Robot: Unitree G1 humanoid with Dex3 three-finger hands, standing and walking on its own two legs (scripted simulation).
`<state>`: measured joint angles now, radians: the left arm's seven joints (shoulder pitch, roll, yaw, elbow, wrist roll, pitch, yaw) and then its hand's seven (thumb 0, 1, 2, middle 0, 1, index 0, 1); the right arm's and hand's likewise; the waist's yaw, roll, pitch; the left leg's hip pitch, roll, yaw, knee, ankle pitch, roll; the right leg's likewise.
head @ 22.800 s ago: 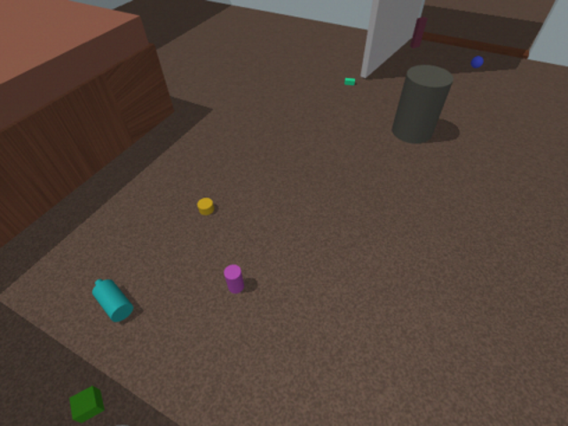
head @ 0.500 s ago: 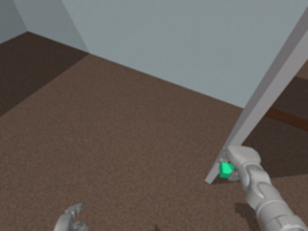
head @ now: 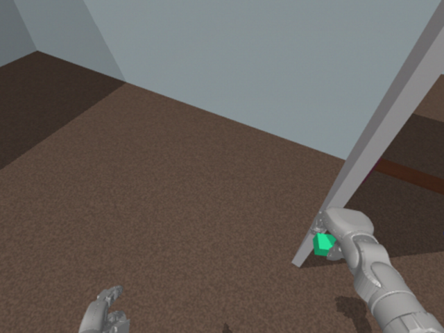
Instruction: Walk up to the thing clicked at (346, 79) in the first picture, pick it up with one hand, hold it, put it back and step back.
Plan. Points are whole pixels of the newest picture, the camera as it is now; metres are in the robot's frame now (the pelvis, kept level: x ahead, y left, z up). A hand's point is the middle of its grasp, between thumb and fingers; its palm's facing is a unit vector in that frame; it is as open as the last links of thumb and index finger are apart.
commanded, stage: hold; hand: right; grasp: from above
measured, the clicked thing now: (331, 245) +0.31 -0.23 -0.07
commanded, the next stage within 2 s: crouch in 0.56 s
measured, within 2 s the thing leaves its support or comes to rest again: neither
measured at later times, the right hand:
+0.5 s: hand (338, 245) +0.29 -0.22 -0.03, palm faces -0.42 +0.08 -0.90, open 6.6 cm
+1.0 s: hand (331, 260) +0.29 -0.23 -0.09, palm faces -0.47 +0.05 -0.88, open 6.6 cm
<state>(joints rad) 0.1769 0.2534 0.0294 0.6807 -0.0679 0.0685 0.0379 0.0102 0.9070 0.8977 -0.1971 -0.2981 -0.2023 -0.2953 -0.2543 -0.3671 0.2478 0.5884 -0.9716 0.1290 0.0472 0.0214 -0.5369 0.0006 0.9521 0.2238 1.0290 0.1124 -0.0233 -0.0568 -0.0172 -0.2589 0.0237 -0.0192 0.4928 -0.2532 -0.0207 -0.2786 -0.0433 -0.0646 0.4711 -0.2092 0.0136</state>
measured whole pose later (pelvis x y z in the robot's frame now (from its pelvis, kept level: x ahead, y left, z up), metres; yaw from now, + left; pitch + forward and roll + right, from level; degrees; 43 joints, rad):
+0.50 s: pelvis +0.00 +0.00 +0.00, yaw +0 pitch +1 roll +0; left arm 0.18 0.25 0.03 0.69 -0.07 0.06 0.04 0.01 0.91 0.90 -0.20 -0.30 -0.20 -0.30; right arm -0.25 -0.37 0.24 0.58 -0.97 0.12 0.05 0.02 -0.54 0.00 0.95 0.23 1.03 0.11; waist -0.03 -0.05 -0.01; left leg -0.25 0.02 -0.02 0.48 -0.24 -0.02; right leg -0.27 -0.04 -0.07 0.46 -0.20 0.01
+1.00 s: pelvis -0.01 +0.00 -0.01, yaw -1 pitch +5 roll +0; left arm 0.17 0.25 0.04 0.69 -0.04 0.05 0.02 0.01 0.90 0.90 -0.20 -0.30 -0.20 -0.30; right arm -0.34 -0.35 0.22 0.86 -1.05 0.04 -0.13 0.02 -0.52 0.00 1.00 0.15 1.07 0.06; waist 0.01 -0.02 -0.01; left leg -0.41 0.03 -0.01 0.61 -0.29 -0.02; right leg -0.44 -0.04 -0.05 0.59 -0.24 0.01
